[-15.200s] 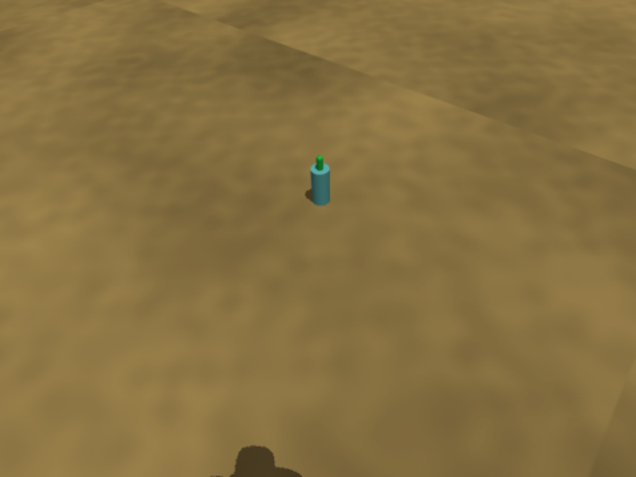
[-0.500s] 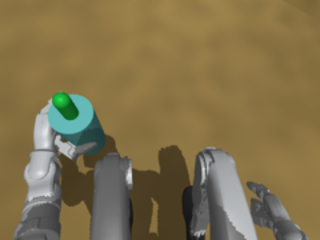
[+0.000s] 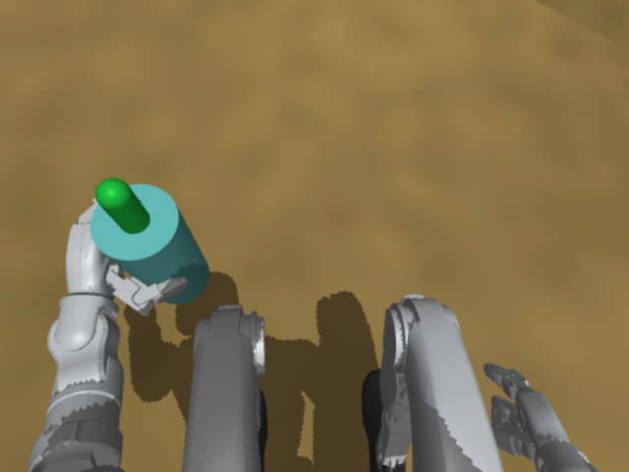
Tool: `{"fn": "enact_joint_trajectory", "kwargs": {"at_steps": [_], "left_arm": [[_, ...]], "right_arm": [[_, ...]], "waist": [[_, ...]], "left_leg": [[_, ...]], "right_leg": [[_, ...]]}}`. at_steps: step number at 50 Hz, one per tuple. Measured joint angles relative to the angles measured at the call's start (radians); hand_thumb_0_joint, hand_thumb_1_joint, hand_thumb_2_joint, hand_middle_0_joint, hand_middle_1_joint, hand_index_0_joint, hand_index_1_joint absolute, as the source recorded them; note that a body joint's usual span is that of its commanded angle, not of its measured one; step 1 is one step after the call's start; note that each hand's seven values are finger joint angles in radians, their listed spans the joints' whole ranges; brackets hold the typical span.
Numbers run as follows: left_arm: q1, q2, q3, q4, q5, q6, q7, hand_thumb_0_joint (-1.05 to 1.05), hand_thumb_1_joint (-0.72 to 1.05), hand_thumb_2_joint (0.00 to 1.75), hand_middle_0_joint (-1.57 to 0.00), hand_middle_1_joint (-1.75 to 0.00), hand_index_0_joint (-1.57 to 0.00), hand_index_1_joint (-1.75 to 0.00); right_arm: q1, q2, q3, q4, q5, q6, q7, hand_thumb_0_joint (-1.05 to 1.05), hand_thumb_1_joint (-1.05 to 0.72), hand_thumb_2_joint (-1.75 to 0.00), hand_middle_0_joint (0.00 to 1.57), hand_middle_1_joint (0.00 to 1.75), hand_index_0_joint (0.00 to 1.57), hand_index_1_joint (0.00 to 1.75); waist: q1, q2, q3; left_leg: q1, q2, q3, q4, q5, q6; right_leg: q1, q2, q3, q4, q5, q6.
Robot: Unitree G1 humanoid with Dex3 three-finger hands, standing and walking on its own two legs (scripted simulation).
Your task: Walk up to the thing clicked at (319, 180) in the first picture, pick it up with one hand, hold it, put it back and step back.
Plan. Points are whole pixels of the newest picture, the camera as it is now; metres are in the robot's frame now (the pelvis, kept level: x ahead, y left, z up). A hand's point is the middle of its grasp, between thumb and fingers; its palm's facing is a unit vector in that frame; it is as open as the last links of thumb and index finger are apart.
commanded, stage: lift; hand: left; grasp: from the side
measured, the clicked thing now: (153, 242) +0.39 +0.21 -0.03
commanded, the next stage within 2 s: none
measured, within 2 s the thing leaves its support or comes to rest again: neither
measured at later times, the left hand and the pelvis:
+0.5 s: hand (124, 237) +0.37 +0.20 +0.05, palm faces -0.02 -1.00 -0.03, open 11.5 cm; pelvis +0.01 +0.00 +0.07, yaw +1 degrees
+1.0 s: hand out of the picture +0.37 +0.21 +0.24, palm faces +0.05 -1.00 -0.02, open 11.5 cm; pelvis +0.04 +0.01 +0.22, yaw +2 degrees
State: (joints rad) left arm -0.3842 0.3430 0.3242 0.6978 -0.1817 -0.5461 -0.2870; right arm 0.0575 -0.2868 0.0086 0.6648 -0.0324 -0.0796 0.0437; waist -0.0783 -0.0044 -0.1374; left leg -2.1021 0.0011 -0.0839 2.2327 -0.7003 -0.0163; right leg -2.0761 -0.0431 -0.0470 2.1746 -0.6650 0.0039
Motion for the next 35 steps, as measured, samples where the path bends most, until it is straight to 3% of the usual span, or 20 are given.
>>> {"fn": "enact_joint_trajectory", "kwargs": {"at_steps": [11, 24, 35], "left_arm": [[0.054, -0.008, -0.023, -0.106, -0.016, 0.053, -0.027, -0.02, -0.61, 1.11, -0.62, -1.01, -0.66, -1.02], [0.155, -0.029, -0.067, -0.28, -0.047, 0.153, 0.011, -0.02, -0.61, 1.11, -0.62, -1.01, -0.66, -1.02], [0.268, -0.044, -0.114, -0.437, -0.047, 0.24, 0.078, -0.02, -0.61, 1.11, -0.62, -1.01, -0.65, -1.03]], "right_arm": [[0.011, -0.002, -0.009, -0.006, 0.019, -0.008, -0.018, 0.01, -0.93, -0.9, 0.21, 0.3, 0.2, 0.3], [0.022, 0.012, -0.017, -0.036, 0.057, -0.019, -0.045, 0.01, -0.91, -0.9, 0.21, 0.3, 0.2, 0.3], [0.046, 0.035, -0.015, -0.052, 0.085, -0.03, -0.074, 0.01, -0.9, -0.9, 0.21, 0.3, 0.2, 0.3]], "waist": [[0.005, 0.01, -0.01], [0.03, 0.024, -0.031], [0.041, 0.027, -0.039]], "left_leg": [[0.046, 0.002, 0.004, -0.052, 0.0, 0.0], [0.192, 0.01, 0.011, -0.202, 0.012, 0.003], [0.408, 0.019, 0.016, -0.39, 0.022, 0.006]], "right_leg": [[0.044, 0.0, 0.001, -0.049, -0.001, 0.0], [0.188, 0.005, -0.001, -0.198, 0.012, 0.0], [0.405, 0.011, -0.006, -0.389, 0.024, 0.004]]}}
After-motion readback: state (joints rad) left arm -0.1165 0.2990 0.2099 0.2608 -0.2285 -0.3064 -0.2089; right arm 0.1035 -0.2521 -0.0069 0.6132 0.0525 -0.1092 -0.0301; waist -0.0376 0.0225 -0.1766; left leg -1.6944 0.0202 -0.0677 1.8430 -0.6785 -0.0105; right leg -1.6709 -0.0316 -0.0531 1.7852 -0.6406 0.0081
